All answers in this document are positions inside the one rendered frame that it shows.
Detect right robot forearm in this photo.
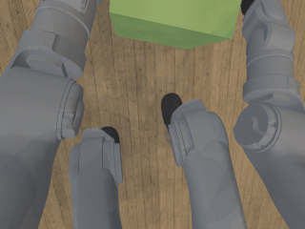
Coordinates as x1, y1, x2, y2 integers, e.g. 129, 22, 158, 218
241, 0, 305, 115

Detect carton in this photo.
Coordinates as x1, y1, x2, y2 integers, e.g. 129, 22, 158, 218
109, 0, 242, 50

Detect robot left upper arm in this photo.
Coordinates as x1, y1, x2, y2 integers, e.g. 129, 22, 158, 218
0, 66, 85, 229

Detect robot right hand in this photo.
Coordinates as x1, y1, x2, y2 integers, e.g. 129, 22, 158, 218
240, 0, 254, 15

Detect right robot foot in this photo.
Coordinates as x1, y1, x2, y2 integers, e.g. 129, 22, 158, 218
161, 93, 183, 143

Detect robot right upper arm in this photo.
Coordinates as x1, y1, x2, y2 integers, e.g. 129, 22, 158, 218
233, 102, 305, 229

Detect robot left shin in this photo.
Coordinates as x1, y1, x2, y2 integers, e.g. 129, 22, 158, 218
69, 128, 112, 183

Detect left robot forearm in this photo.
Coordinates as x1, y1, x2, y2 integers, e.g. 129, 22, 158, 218
0, 0, 102, 81

